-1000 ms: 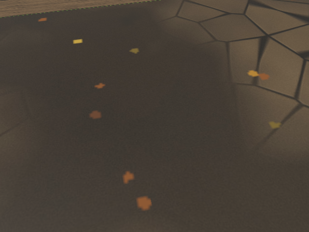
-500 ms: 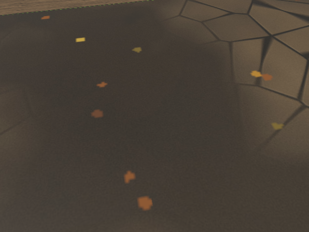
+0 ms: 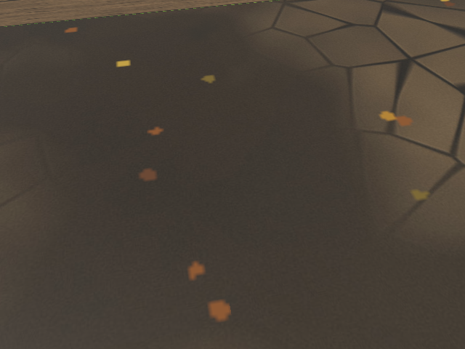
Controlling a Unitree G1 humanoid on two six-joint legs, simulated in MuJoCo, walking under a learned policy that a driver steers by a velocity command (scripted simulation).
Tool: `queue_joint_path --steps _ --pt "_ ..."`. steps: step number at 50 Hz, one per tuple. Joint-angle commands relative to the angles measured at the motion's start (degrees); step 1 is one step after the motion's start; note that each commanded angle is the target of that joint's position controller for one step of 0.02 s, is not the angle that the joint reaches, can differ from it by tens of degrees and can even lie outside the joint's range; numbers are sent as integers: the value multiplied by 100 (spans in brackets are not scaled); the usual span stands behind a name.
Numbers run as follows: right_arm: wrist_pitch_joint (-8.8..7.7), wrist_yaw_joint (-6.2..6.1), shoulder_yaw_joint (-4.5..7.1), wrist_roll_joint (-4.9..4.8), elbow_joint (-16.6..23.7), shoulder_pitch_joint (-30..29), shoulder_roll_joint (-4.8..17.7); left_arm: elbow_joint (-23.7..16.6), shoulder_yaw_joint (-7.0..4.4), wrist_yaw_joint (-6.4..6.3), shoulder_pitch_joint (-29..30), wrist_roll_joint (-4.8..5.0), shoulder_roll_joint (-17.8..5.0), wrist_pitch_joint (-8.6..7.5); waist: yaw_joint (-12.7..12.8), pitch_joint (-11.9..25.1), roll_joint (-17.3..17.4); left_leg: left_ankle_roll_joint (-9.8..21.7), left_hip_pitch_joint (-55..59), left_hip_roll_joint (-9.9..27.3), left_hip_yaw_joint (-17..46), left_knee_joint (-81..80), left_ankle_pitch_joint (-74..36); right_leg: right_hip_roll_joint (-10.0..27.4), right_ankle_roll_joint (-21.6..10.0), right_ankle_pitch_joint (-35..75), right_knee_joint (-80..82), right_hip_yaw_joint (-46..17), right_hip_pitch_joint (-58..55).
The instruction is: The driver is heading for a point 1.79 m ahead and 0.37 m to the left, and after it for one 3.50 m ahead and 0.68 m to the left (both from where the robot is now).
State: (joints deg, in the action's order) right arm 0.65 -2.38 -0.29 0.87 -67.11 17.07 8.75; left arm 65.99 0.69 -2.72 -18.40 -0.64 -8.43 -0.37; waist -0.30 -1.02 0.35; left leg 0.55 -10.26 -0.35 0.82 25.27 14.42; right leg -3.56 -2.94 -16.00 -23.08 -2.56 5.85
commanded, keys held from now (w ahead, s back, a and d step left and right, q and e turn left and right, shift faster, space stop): w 1.00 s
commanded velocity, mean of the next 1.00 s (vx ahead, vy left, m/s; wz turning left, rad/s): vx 0.41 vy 0.00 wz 0.00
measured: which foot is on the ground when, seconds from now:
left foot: down 0.00-0.68, up 0.70-1.00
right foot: down 0.00-0.22, up 0.24-0.68, down 0.70-1.00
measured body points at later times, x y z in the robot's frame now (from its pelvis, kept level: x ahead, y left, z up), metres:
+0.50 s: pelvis +0.17 +0.06 +0.00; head +0.19 +0.08 +0.45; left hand +0.27 +0.29 -0.15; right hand +0.06 -0.15 -0.14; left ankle +0.06 +0.12 -0.74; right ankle +0.24 -0.07 -0.67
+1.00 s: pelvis +0.46 +0.04 +0.00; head +0.48 +0.04 +0.45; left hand +0.38 +0.27 -0.14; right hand +0.57 -0.19 -0.14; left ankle +0.57 +0.20 -0.67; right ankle +0.41 +0.00 -0.74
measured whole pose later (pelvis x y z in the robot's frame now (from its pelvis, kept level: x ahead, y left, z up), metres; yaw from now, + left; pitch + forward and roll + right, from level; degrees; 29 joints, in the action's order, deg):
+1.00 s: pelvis +0.46 +0.04 +0.00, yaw +0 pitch +0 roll -1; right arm -2.3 1.5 2.5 1.9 -54.1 8.4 11.1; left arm 62.9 -1.9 -0.1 -25.6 -0.7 -9.7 -5.8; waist 1.6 -2.5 1.5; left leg 2.4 -36.5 6.6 -0.4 53.4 6.7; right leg -6.3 -6.9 -11.9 -13.4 5.5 1.6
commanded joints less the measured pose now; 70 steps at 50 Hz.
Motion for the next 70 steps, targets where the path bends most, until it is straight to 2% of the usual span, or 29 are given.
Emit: queue_joint_path --steps 1,5,8,10,11,12,13,14,16,21,29,31,33,34,35,36,37,39,41,46,56,59,61,62,63,64,66,68,70 --pt "-1 52 104 75 235 104 441 -38 -222 8 -688 -16 -805 55 188 -777 -537 302 -892 -130 -34 495 1652 874 -612 -2701 960 -1299 674" --pt "-224 172 103 152 727 -421 334 -48 -361 40 -1032 -82 -920 -35 355 -1232 -777 344 -2057 140 -278 1889 1230 1929 -1271 -2778 1583 -2597 461" --pt "-407 263 173 52 893 -303 403 -157 -415 71 -799 -63 -943 -172 121 -1031 -653 402 -1619 199 -333 1272 1013 1746 -1125 -1599 1281 -2010 393" --pt "-465 273 222 -28 606 656 285 -309 -420 86 -347 18 -904 -213 -417 -782 -481 418 319 -149 -638 155 231 1270 -821 -1022 691 -1267 1393" --pt "-487 236 311 -17 384 1320 443 -401 -376 109 -216 -5 -755 -276 -676 -557 -70 414 1496 -55 -289 -150 247 916 -642 -559 -114 -815 2074" --pt "-522 173 459 63 292 2086 1010 -611 -248 172 -77 9 -322 -356 -941 -177 1295 687 2251 1358 1867 -1265 1743 162 -321 -670 -2066 171 2829" --pt "-432 189 540 -8 96 2527 1309 -770 -305 226 -64 -112 -512 -372 -844 -215 1664 1117 2147 2182 3575 -1833 2522 -76 -253 -1520 -3371 412 3550" --pt "-390 187 450 20 286 1823 957 -767 -346 275 68 -222 -676 -359 -442 -754 672 1127 1487 2130 3313 -1807 2744 381 -316 -1093 -4097 142 3703" --pt "-483 220 375 26 637 936 760 -726 -291 379 84 -136 -395 -422 -75 -927 122 981 818 1666 2192 -1900 1375 720 -268 -55 -4098 55 3434" --pt "-650 175 214 -8 382 1512 495 -843 -370 437 345 -136 -481 -261 32 -536 378 782 1257 1126 671 -1579 -2270 668 -44 495 -3862 540 3510" --pt "-693 87 118 21 305 1754 583 -1583 -225 424 2137 -17 -347 -222 -185 -787 579 740 1036 992 67 -1551 -4314 219 -153 1142 -1386 1196 2670" --pt "-726 63 147 24 306 1621 713 -1540 -288 359 1783 -10 -539 -242 65 -515 628 684 1282 1099 -26 -1000 -5685 10 -389 1005 -1170 1213 2011" --pt "-707 42 197 36 341 1418 855 -1161 -433 280 525 2 -805 -314 614 150 665 650 1467 1138 -62 418 -6341 -172 -632 823 -935 1054 842" --pt "-685 65 217 -5 377 1260 906 -902 -515 234 -303 -38 -916 -357 1018 517 579 639 1044 1019 -161 1519 -5613 -6 -761 1016 -471 881 -197" --pt "-680 116 164 -31 520 1303 669 -749 -649 185 -1114 -187 -1352 -375 1207 1082 32 633 16 704 -334 3223 -3481 1180 -1027 -11 -330 -448 -1395" --pt "-631 201 95 -161 576 2037 10 -805 -712 236 -1043 -260 -1650 -344 631 1555 -1110 466 -1996 -439 -303 5469 1633 2794 -2005 -204 307 -3549 -2524" --pt "-595 192 240 -35 659 1409 624 -833 -685 301 -529 -18 -1398 -313 616 1088 -229 611 -2526 -145 309 5658 1142 2485 -1874 -1246 895 -3685 -1893" --pt "-631 234 290 21 947 597 625 -958 -500 338 350 2 -739 -402 224 -191 90 632 -2475 303 239 5019 230 2103 -1465 -524 1340 -2230 -280" --pt "-503 278 282 126 891 770 382 -793 -375 280 222 -18 -412 -514 -126 -284 28 496 -1845 493 220 4517 120 1666 -1146 596 1451 -1286 459" --pt "-293 376 313 151 1236 -29 388 -582 -370 239 -464 -4 -737 -644 -159 -477 -213 225 -2405 651 -141 3569 -431 1372 -998 1784 1653 -437 448" --pt "-361 393 229 17 1948 -2051 418 -378 -282 166 -1442 -55 -761 -595 392 -542 -453 304 -2579 255 -671 973 -1331 1398 -741 3708 1275 44 -1059" --pt "-437 332 309 32 1881 -1596 585 -394 -320 117 -1204 -93 -902 -590 43 -293 -529 600 -1795 -44 -734 635 -646 1545 -699 5366 496 161 -1390" --pt "-522 242 453 68 1383 -80 801 -424 -345 125 -998 -68 -988 -554 -608 443 -430 850 -74 -255 -757 64 -805 1364 -557 5606 -1191 345 -1110" --pt "-563 182 576 208 1155 884 1169 -568 -299 149 -947 -4 -855 -564 -943 1039 -138 1112 1419 647 180 45 -474 1152 -482 3944 -2658 462 32" --pt "-541 198 733 296 1113 1311 1741 -670 -193 229 -1666 241 -228 -544 -660 1810 1205 2066 3101 2463 3107 -344 -199 51 -193 -291 -5080 787 2210" --pt "-452 272 691 54 1138 855 1453 -627 -357 216 -1298 76 -817 -522 -567 1616 411 2009 2671 2312 3727 -927 244 76 -285 -1060 -5626 -5 2799" --pt "-506 317 513 10 1280 -138 839 -918 -382 246 -440 5 -751 -555 -196 195 4 1616 1077 1892 2169 -1312 -196 577 -301 -232 -5153 -48 2956" --pt "-590 268 384 9 1110 -126 456 -909 -386 294 -480 -126 -539 -424 143 -111 114 1230 236 1405 1263 -1527 -926 807 -215 -16 -4554 -17 2423" --pt "-680 239 371 4 959 203 512 -901 -379 357 -527 -163 -388 -306 234 -99 183 1175 98 1256 921 -1594 -1504 809 -116 69 -4305 104 2281"
Velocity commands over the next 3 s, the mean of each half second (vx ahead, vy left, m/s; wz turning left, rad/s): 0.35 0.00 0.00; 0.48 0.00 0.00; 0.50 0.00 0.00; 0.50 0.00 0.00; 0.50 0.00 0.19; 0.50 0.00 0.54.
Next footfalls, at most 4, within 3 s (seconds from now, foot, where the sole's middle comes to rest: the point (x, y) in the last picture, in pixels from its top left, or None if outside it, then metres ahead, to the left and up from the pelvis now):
0.70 right None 0.45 -0.01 -0.78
1.24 left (196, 276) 0.76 0.15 -0.78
1.80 right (248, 201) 1.07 -0.02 -0.78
2.36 left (204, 146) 1.36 0.15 -0.78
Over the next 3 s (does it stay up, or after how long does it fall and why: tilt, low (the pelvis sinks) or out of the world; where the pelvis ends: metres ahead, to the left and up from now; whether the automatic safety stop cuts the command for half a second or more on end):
stays up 1.55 0.11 -0.02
